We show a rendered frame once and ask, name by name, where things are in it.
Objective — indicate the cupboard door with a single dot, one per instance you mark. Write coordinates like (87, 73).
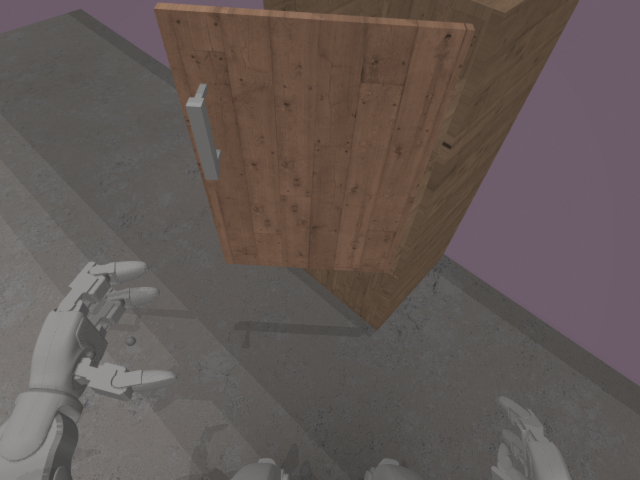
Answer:
(325, 122)

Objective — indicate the robot left forearm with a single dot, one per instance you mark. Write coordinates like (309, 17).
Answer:
(39, 439)

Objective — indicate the handle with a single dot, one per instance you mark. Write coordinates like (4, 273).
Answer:
(199, 120)

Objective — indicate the left robot hand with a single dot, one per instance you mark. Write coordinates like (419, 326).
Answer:
(59, 359)

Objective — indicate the right robot hand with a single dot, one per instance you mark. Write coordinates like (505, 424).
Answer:
(538, 459)

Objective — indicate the right robot shin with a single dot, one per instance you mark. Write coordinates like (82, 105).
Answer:
(389, 461)

